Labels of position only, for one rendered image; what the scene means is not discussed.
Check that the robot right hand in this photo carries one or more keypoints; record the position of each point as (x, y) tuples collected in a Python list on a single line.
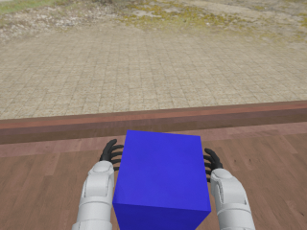
[(214, 164)]

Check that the carton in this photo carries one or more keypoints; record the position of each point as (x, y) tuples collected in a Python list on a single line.
[(161, 183)]

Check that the left robot forearm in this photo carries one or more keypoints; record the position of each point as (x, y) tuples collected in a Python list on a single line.
[(96, 198)]

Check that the robot left hand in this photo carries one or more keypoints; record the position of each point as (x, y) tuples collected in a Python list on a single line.
[(108, 153)]

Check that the right robot forearm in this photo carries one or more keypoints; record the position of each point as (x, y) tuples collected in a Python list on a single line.
[(231, 201)]

